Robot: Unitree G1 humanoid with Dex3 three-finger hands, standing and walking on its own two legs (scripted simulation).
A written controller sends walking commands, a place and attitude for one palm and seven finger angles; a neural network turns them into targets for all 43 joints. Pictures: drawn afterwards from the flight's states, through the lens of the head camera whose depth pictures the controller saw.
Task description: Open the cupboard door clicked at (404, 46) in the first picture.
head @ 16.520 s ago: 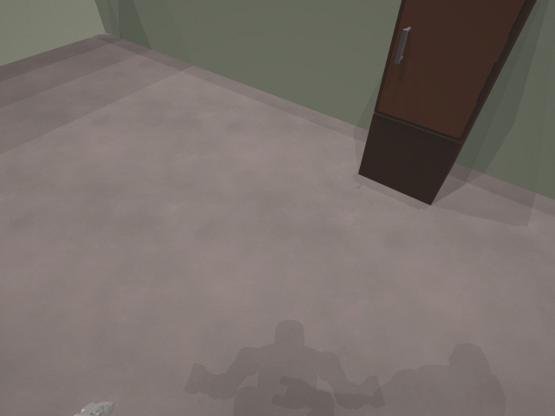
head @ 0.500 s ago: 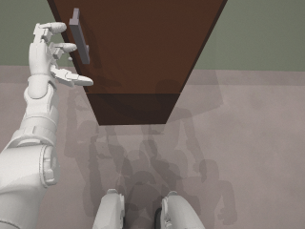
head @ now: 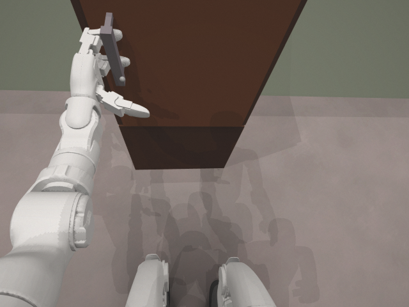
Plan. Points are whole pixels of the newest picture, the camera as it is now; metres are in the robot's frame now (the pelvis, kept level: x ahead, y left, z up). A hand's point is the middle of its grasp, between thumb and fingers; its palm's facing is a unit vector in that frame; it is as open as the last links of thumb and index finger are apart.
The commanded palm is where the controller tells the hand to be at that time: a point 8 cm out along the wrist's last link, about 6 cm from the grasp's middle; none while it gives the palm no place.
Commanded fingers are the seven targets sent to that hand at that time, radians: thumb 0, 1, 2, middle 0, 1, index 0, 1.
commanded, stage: slide the fingers in behind the handle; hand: left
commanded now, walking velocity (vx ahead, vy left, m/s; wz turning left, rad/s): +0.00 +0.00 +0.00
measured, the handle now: (115, 52) +0.58 +0.16 +0.07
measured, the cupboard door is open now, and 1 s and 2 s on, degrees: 0 0 38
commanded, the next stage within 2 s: close the thumb around the handle in 0.08 s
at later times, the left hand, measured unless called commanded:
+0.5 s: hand (128, 76) +0.53 +0.13 +0.06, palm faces +0.03 -1.00 -0.01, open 11.1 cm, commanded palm +0.51 +0.17 +0.06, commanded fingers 0.00 0.45 0.71 -0.37 -1.30 -0.37 -1.30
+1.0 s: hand (128, 77) +0.53 +0.13 +0.06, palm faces +0.00 -1.00 +0.00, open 5.3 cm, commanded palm +0.51 +0.17 +0.06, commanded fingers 0.00 0.90 0.90 -0.40 -1.35 -0.40 -1.35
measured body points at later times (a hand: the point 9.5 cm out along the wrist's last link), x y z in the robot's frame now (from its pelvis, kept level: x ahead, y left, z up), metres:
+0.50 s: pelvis +0.00 -0.01 +0.00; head +0.15 +0.00 +0.43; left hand +0.52 +0.18 +0.07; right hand -0.02 -0.26 -0.11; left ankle +0.04 +0.10 -0.63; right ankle +0.01 -0.12 -0.63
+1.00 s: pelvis +0.01 -0.01 +0.00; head +0.15 +0.01 +0.43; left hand +0.52 +0.18 +0.06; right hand +0.01 -0.27 -0.11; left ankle +0.04 +0.10 -0.63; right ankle +0.01 -0.12 -0.63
